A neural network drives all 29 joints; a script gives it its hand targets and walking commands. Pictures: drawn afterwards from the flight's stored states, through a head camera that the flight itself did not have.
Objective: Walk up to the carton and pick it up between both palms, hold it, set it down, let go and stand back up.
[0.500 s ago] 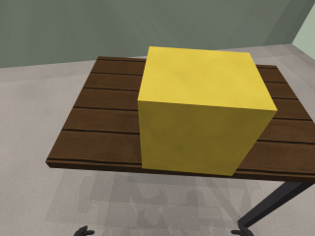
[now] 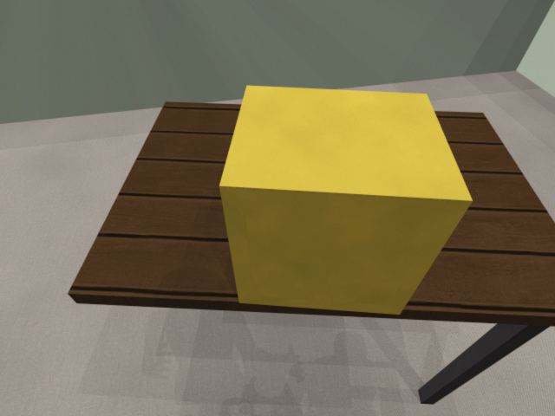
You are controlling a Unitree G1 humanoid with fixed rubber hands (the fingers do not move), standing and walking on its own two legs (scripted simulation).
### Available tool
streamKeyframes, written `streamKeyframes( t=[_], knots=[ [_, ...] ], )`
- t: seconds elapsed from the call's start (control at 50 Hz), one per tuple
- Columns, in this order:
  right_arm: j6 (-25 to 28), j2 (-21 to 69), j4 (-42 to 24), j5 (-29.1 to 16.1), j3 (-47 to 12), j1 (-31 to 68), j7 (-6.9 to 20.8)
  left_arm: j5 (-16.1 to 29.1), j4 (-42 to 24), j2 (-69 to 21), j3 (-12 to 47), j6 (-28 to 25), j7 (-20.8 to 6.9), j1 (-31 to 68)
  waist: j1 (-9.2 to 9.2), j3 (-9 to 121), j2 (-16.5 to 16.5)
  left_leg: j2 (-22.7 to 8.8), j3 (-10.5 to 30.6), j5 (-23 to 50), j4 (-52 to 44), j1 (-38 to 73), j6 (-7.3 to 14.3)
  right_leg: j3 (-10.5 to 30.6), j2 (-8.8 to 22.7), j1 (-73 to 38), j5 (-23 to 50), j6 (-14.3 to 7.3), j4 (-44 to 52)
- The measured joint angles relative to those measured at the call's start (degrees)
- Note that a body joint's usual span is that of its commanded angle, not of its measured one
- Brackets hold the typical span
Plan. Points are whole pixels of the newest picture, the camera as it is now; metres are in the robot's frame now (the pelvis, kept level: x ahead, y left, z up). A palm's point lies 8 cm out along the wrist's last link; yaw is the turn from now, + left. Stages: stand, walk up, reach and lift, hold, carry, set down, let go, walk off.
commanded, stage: stand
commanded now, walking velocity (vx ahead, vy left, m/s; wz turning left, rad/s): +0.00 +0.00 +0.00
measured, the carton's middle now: (326, 205) +0.40 -0.05 +0.09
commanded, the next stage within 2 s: walk up in 1.40 s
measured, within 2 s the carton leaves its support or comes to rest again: neither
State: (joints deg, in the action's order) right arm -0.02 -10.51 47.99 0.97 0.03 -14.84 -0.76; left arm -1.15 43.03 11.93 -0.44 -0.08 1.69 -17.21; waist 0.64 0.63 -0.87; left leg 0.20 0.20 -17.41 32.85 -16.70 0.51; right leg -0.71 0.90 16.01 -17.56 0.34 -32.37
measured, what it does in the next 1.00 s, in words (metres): stands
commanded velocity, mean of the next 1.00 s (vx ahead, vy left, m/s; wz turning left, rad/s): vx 0.00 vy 0.00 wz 0.00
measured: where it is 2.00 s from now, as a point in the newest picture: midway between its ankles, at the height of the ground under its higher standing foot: outside the picture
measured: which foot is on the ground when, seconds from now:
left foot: down 0.00-1.00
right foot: down 0.00-1.00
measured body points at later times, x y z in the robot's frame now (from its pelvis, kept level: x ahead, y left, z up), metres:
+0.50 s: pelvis +0.01 +0.00 +0.01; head +0.02 +0.01 +0.46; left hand +0.05 +0.25 -0.14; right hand +0.05 -0.24 -0.14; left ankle +0.00 +0.12 -0.73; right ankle -0.01 -0.13 -0.73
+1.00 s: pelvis +0.01 +0.00 +0.01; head +0.03 +0.01 +0.46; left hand -0.01 +0.21 -0.15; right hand -0.02 -0.22 -0.15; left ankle +0.00 +0.12 -0.73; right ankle -0.01 -0.13 -0.73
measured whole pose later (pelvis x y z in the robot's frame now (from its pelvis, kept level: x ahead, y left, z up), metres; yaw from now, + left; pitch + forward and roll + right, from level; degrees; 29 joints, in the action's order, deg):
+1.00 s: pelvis +0.01 +0.00 +0.01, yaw +0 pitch -1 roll +0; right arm 0.1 -7.8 66.3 0.6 0.2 -16.7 -1.6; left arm -0.5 61.6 8.1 1.1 -0.6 2.3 -19.3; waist 0.2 -2.5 -1.2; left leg 0.3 0.1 -14.9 26.2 -10.5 0.4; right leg -0.6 1.0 10.0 -15.2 0.6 -25.9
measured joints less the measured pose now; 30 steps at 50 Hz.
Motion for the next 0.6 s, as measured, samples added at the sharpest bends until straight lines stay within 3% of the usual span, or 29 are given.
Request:
streamKeyframes(
  t=[0.6],
  knots=[
    [-0.57,0.53,10.47,0.01,0.6,0.34,-1.42,0.61,10.62,0.02,0.07,0.14,0.73,-0.79,-0.03,-1.7,0.36,0.32,-0.14,2.66,-6.24,4.84,0.12,0.12,0.3,-4.57,2.31,0.33,5.66]
  ],
)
